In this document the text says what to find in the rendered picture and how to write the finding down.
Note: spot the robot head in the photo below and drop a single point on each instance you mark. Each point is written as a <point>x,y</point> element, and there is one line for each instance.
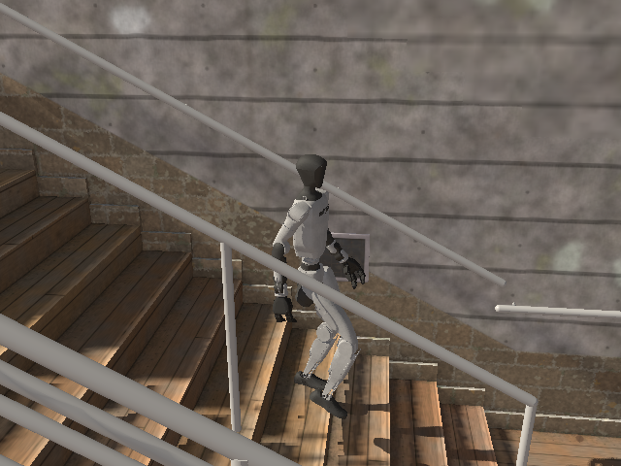
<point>311,168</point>

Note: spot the robot left shin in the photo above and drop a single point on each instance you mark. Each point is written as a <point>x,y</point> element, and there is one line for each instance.
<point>318,352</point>

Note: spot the robot right hand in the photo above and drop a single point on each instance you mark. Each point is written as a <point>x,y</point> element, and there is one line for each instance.
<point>283,306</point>

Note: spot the robot left upper arm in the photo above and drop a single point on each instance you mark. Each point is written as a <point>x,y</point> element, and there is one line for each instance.
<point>325,192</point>

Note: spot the left robot forearm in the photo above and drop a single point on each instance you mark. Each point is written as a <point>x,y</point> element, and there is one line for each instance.
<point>335,248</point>

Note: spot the robot left hand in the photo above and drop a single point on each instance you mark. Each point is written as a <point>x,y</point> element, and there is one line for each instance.
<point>349,267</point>

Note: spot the robot right upper arm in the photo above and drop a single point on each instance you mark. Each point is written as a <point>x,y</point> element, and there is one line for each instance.
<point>299,212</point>

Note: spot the right robot forearm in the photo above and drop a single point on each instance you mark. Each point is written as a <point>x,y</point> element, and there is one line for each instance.
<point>278,252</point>

